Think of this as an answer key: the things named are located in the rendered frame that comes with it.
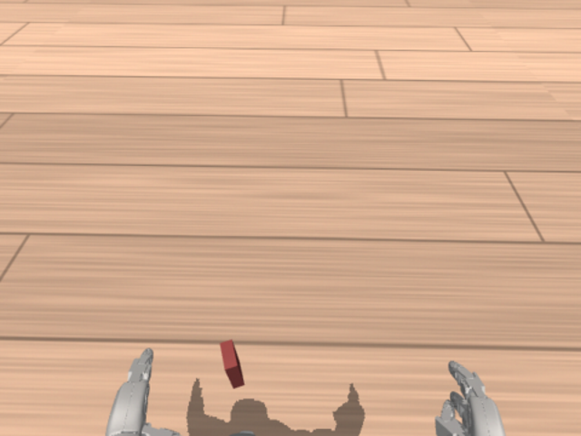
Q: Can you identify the left robot hand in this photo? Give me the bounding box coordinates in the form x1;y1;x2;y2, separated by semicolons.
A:
105;348;182;436

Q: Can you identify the right robot hand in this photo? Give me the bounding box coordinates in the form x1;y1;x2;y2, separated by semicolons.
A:
435;361;506;436

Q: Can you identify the carton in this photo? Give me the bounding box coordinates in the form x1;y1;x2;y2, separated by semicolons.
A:
220;340;244;389

